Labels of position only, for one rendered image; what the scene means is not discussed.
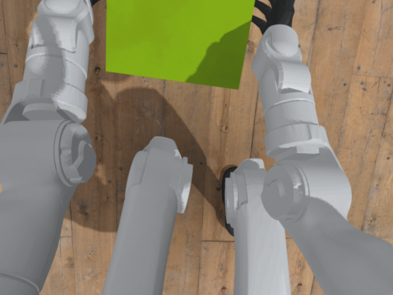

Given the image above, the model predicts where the right robot foot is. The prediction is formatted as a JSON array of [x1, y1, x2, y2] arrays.
[[222, 167, 238, 236]]

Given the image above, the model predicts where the robot left shin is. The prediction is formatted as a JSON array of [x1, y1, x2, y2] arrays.
[[125, 136, 182, 196]]

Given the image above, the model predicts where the robot right upper arm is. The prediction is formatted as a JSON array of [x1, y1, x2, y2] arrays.
[[261, 160, 393, 295]]

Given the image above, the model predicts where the robot left upper arm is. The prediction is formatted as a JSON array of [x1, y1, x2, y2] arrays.
[[0, 119, 96, 295]]

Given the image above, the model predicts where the robot left forearm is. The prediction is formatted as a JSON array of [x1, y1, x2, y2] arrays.
[[0, 0, 95, 128]]

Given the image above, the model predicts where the carton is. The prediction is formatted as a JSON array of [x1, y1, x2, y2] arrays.
[[106, 0, 255, 90]]

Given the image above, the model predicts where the robot right hand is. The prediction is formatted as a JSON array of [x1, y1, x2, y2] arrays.
[[251, 0, 295, 35]]

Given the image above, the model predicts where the robot right forearm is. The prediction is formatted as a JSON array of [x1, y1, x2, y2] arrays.
[[251, 25, 344, 172]]

